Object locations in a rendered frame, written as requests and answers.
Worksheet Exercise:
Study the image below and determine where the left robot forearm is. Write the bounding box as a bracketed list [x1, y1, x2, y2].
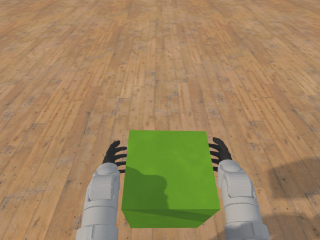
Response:
[75, 162, 121, 240]

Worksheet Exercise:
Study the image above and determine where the robot left hand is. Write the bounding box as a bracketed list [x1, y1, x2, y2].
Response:
[102, 140, 127, 173]

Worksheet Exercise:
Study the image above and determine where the robot right hand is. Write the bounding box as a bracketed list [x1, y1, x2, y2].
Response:
[208, 137, 232, 172]

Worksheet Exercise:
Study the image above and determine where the right robot forearm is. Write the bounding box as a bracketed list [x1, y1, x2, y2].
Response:
[217, 159, 271, 240]

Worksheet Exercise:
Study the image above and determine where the carton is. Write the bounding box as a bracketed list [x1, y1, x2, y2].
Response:
[121, 130, 221, 228]

